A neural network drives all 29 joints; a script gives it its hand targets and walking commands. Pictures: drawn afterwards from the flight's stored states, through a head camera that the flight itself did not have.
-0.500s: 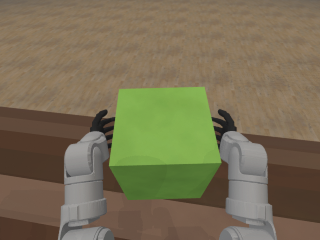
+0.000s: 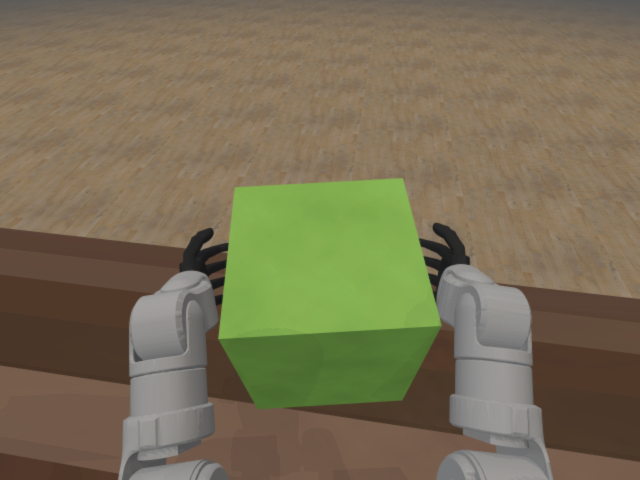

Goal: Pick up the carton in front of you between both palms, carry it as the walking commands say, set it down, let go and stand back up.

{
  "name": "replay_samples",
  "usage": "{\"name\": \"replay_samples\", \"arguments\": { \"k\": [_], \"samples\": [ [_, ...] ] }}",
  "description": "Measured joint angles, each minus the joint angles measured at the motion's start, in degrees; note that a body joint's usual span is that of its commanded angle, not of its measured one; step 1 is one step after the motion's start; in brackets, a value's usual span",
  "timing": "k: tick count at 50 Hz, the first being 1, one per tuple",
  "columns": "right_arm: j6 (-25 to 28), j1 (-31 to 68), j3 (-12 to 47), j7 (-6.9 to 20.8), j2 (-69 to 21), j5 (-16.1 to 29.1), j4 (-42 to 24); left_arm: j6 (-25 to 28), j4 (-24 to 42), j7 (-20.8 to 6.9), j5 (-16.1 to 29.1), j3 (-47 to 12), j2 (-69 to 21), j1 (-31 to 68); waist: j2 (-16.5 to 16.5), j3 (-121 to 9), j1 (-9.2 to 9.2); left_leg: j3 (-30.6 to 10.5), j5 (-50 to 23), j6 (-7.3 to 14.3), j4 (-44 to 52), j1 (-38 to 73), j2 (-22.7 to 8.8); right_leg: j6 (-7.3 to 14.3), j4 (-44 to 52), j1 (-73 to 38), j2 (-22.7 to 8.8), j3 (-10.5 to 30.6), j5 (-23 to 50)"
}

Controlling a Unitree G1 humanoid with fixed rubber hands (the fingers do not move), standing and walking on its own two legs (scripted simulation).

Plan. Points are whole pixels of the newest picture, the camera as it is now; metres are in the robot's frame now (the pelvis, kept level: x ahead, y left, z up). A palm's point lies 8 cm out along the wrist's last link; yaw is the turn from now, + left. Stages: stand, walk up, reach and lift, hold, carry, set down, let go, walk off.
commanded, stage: carry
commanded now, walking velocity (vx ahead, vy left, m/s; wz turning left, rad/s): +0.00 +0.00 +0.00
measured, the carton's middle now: (325, 302) +0.34 +0.01 +0.06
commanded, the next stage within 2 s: none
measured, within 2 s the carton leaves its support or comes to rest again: neither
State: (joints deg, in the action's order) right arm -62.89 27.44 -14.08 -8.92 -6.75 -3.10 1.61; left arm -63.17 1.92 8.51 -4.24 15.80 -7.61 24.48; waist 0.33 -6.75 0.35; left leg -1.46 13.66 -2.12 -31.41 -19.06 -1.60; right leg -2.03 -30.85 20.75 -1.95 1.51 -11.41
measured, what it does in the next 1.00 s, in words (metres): walks ahead: right foot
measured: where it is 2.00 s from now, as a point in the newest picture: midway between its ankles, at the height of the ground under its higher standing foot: (349, 332)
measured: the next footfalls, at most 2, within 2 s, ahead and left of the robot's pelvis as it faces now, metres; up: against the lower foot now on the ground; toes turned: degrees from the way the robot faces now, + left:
right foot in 0.86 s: +0.25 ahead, -0.09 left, +0.00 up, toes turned -3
left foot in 1.30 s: +0.61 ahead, +0.02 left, -0.14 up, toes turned -2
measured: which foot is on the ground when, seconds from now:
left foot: down 0.00-0.88, up 0.90-1.00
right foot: down 0.00-0.58, up 0.60-0.84, down 0.86-1.00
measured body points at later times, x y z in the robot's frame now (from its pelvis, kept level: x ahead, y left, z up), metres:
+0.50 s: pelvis +0.05 +0.00 -0.01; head +0.00 -0.01 +0.44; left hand +0.36 +0.16 +0.11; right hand +0.38 -0.14 +0.11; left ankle +0.04 +0.12 -0.72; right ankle +0.05 -0.14 -0.73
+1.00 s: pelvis +0.27 -0.04 -0.01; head +0.29 -0.05 +0.44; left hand +0.58 +0.14 +0.06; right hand +0.61 -0.17 +0.06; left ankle +0.18 +0.08 -0.65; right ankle +0.21 -0.09 -0.73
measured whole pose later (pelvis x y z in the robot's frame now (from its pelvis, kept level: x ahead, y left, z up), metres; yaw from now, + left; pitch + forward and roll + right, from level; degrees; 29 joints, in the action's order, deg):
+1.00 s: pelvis +0.27 -0.04 -0.01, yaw +0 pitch +7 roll +1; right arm -58.9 22.5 -12.4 -9.3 -7.4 -0.2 -4.1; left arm -59.1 8.6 8.3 -3.7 14.7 -9.5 18.8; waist 0.7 -4.6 3.3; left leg -0.1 25.8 2.1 -70.7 -32.0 1.2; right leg 5.4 -39.5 21.3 3.5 -4.6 -23.6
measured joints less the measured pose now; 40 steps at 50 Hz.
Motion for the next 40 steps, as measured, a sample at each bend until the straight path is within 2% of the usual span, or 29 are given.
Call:
{"name": "replay_samples", "arguments": {
  "k": [7, 10, 15, 17, 20, 22, 25, 28, 30, 32, 34, 37, 40],
  "samples": [
    [-0.13, -1.19, -0.05, 0.10, 0.22, -0.06, -0.61, -0.10, -1.41, 0.04, 0.02, -0.28, -0.04, 0.74, 1.46, 0.39, 0.02, -0.01, -0.33, 0.29, 0.15, -0.32, -0.13, -0.22, 1.39, -0.27, 0.13, -0.03, 0.96],
    [-0.39, -1.47, 0.69, 0.05, 0.57, -0.11, -1.60, 0.23, -0.99, 0.00, 0.31, -0.10, -0.27, 0.57, 1.11, 0.47, -0.33, 0.30, -0.49, 0.46, 0.46, -0.47, 0.12, -0.28, 1.27, 0.17, -0.12, 0.28, 0.96],
    [-0.21, -0.89, 0.65, -0.12, 0.27, 0.26, -1.83, 0.28, 0.93, -0.01, 0.24, 0.22, -0.61, -0.30, 0.96, -0.51, -1.15, 0.08, 2.71, 1.70, -0.55, -0.77, 0.07, 1.85, -1.79, 1.03, 0.04, -0.17, -7.21],
    [0.12, -0.40, 0.40, -0.10, 0.02, 0.02, -1.08, 0.43, 0.52, -0.13, 0.25, -0.05, -0.07, -0.22, 1.15, -1.28, -1.23, -0.38, 2.38, 1.69, -1.15, -0.91, -0.11, 2.76, -2.70, 1.12, 0.30, -0.54, -7.96],
    [0.22, -0.48, 0.09, -0.02, -0.31, -0.79, 0.28, 0.54, -1.31, -0.44, -0.06, -0.13, 0.35, -0.01, 1.46, -2.81, -0.80, -1.16, 4.09, 1.23, -3.78, -1.16, -0.39, 2.58, -2.92, 0.42, 0.60, -1.16, -3.62],
    [0.12, -1.67, 0.14, 0.14, 0.29, -0.54, 0.86, 0.53, -3.10, -0.38, -0.58, -0.24, -0.17, 0.15, 1.39, -4.11, 0.19, -1.37, 7.29, 1.70, -6.64, -1.67, -0.43, 1.23, -4.25, 0.13, 0.67, -1.60, -4.87],
    [-0.47, -2.22, 0.62, 0.12, 1.58, 0.41, 1.97, 0.49, -4.19, -0.05, -1.41, -0.03, -1.29, -0.41, 0.92, -5.05, 1.71, 1.04, 10.73, 2.85, -9.91, -3.40, 0.59, 1.33, -4.70, 0.01, 0.58, -1.22, -7.28],
    [-0.75, -0.76, 0.01, 0.10, 1.56, 0.31, 2.03, 1.00, -3.75, 0.25, -0.56, -0.30, -1.07, -0.53, 1.04, -4.00, 1.78, 3.62, 6.45, 4.48, -5.56, -2.86, 1.95, 0.64, -5.52, 0.11, 0.31, -0.45, -8.46],
    [0.84, 0.27, -0.35, -0.08, 0.05, -0.24, 2.49, 1.34, -2.42, 0.25, 0.44, -0.22, 0.34, -0.58, -0.15, -3.02, 0.80, 4.64, 5.87, 4.91, -6.39, -2.72, 2.77, 1.40, -10.52, 1.90, -0.28, 0.34, -11.24],
    [2.38, 0.08, -0.59, -0.15, -1.37, -0.66, 2.63, 1.50, -1.54, 0.18, 1.23, -0.22, 1.45, -0.86, 0.31, -2.37, -0.84, 4.32, 8.31, 5.00, -7.08, -2.54, 2.59, 2.66, -18.06, 5.00, 0.69, -0.57, -14.98],
    [3.42, -1.78, -0.24, -0.17, -1.84, -0.38, 0.95, 1.54, -0.86, 0.25, 1.51, 0.11, 1.21, -0.59, 0.49, -1.84, -2.13, 3.42, 9.03, 4.91, -5.57, -1.76, 2.34, 2.97, -22.99, 8.37, 1.45, -2.12, -15.32],
    [4.07, -3.47, 0.43, -0.38, -1.55, 0.41, -1.49, 1.89, 0.19, 0.16, 1.30, 0.70, 0.18, -0.11, 0.04, -0.60, -3.42, 2.39, 9.00, 4.22, -2.52, 0.33, 2.13, 3.17, -20.79, 10.99, 1.44, -3.65, -13.00],
    [4.45, -2.62, 1.70, -0.82, -0.60, 1.99, -4.18, 3.38, 3.94, 0.24, 1.69, 0.23, -0.12, -1.21, 0.82, 1.01, -4.91, 1.80, 11.04, 3.55, -2.29, 2.01, 1.80, 3.45, -16.58, 12.24, 1.75, -4.90, -10.15]
  ]
}}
